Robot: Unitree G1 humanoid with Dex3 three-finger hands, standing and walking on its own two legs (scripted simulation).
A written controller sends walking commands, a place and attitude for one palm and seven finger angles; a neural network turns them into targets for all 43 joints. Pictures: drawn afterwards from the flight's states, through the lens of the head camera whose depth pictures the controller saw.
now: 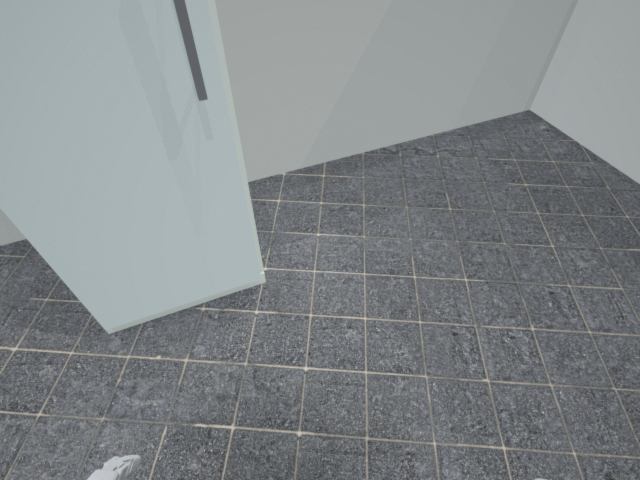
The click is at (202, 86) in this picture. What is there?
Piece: fridge door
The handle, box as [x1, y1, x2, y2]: [173, 0, 207, 100]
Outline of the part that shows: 173,0 199,100 206,99 207,98 184,0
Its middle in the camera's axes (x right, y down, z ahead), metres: -0.26 -0.41 +0.70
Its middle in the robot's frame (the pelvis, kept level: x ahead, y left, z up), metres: +0.81 +0.30 +0.23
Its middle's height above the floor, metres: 1.00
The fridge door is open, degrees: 0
